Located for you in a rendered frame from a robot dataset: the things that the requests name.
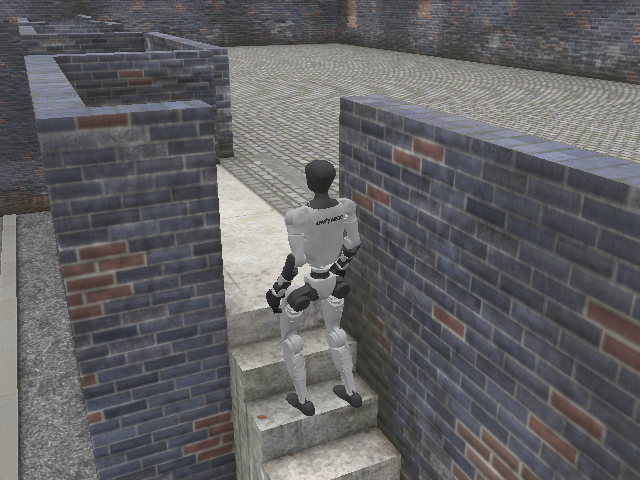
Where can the robot right forearm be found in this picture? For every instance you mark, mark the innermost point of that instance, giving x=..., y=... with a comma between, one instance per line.
x=345, y=257

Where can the right robot foot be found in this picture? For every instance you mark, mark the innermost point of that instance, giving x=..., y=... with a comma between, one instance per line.
x=355, y=400

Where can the left robot hand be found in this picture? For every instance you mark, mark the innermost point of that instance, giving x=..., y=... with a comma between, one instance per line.
x=274, y=301

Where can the robot right upper arm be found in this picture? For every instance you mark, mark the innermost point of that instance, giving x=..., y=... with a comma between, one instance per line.
x=352, y=239

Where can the right robot hand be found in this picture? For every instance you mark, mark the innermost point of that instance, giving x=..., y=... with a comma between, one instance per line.
x=335, y=270

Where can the robot left thigh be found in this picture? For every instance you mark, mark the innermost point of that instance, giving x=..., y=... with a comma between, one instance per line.
x=295, y=301

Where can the robot left forearm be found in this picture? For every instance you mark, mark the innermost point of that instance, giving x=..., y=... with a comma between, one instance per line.
x=286, y=277

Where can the robot left upper arm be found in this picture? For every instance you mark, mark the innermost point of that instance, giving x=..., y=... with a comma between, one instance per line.
x=294, y=221

